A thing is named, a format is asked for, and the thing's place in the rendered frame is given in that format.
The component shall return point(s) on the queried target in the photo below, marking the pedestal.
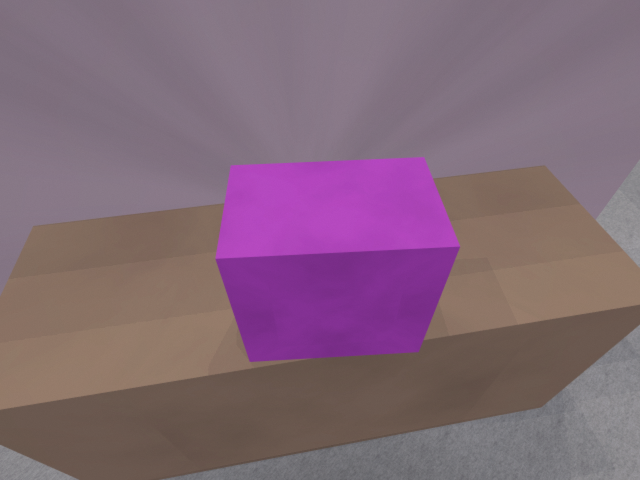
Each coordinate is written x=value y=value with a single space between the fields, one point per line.
x=121 y=358

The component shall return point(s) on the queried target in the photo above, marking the carton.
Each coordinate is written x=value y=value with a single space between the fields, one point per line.
x=334 y=258

